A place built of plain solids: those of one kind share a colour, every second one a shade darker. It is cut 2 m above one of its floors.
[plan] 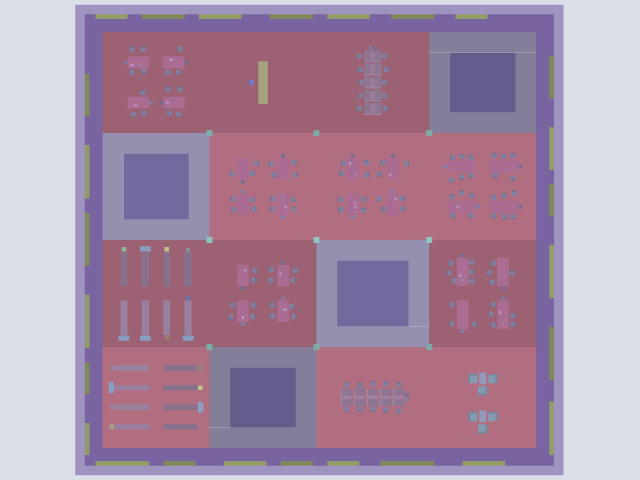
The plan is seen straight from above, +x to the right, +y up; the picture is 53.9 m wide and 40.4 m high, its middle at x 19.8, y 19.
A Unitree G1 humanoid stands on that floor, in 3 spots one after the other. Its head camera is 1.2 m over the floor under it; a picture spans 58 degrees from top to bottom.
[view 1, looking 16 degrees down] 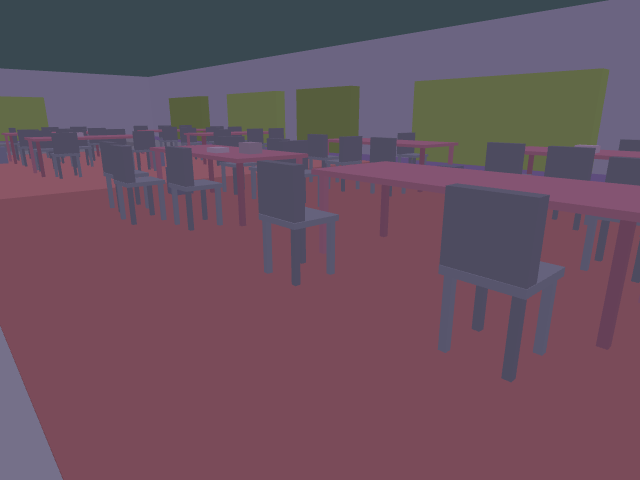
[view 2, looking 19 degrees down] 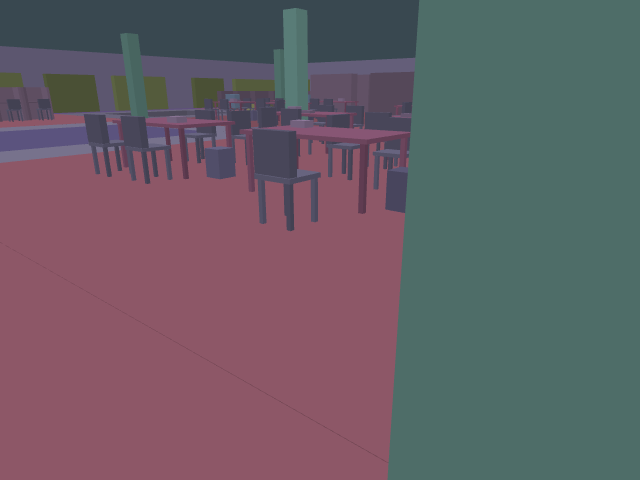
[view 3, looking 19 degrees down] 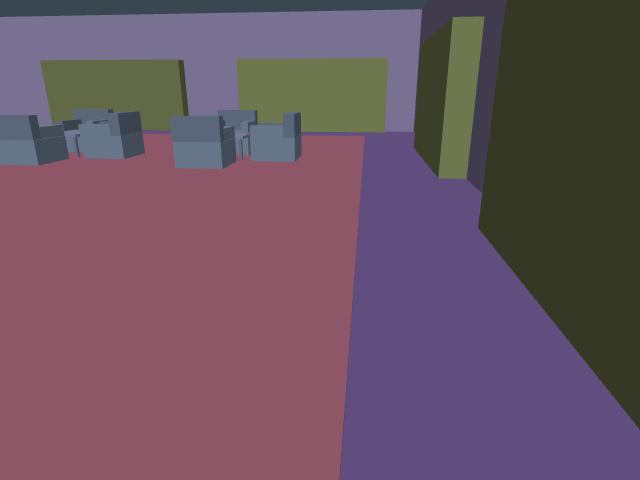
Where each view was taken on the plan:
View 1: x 28.85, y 11.05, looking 48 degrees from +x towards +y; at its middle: table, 3.90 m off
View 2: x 30.05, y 28.15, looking -142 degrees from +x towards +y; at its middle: floor_bay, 3.69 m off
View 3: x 25.45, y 1.45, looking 6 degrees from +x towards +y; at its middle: floor_bay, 3.68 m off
